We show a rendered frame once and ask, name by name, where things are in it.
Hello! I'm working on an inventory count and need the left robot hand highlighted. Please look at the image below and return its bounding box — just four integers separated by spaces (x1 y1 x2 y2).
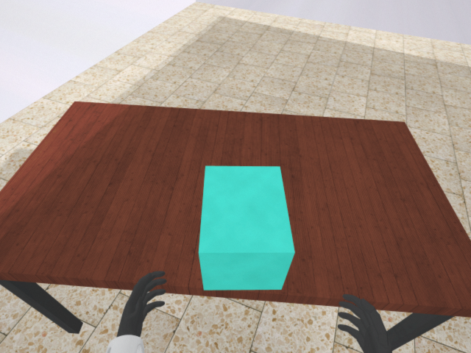
117 271 166 337

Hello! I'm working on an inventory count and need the carton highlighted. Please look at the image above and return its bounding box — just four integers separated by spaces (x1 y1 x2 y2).
199 166 295 290

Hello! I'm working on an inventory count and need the right robot hand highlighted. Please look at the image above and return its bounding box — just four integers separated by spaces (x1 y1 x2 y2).
338 294 392 353

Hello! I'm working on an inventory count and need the table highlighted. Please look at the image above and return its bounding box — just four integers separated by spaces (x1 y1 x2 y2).
0 101 471 351

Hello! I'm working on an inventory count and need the robot left forearm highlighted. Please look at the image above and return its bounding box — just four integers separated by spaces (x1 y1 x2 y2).
106 335 144 353

